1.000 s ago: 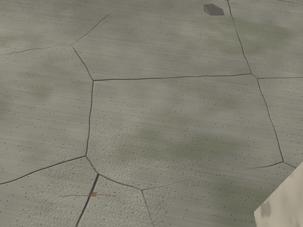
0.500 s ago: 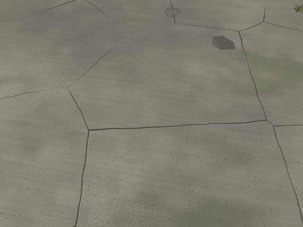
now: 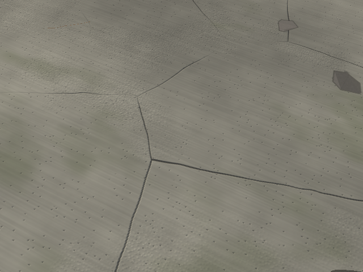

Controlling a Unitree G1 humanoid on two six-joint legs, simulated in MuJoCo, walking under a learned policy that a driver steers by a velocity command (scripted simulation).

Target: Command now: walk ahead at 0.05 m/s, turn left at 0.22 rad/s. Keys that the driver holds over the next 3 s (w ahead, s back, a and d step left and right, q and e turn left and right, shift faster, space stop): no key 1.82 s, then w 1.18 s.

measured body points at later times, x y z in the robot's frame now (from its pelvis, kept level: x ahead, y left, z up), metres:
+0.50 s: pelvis +0.05 -0.02 +0.00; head +0.05 -0.03 +0.45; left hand +0.12 +0.23 -0.12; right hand +0.20 -0.27 -0.11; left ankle +0.07 +0.09 -0.73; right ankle +0.02 -0.15 -0.73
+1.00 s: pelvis +0.06 -0.03 +0.01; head +0.07 -0.02 +0.46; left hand +0.10 +0.23 -0.14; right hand +0.17 -0.28 -0.13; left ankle +0.07 +0.09 -0.73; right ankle +0.02 -0.15 -0.73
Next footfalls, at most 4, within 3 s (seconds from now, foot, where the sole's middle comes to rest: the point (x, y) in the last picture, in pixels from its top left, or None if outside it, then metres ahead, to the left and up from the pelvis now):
0.24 right None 0.06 -0.15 -0.77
2.52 left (153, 255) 0.47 0.09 -0.77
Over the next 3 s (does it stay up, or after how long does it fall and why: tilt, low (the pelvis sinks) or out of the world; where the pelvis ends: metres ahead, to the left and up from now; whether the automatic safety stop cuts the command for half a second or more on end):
stays up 0.56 -0.02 0.00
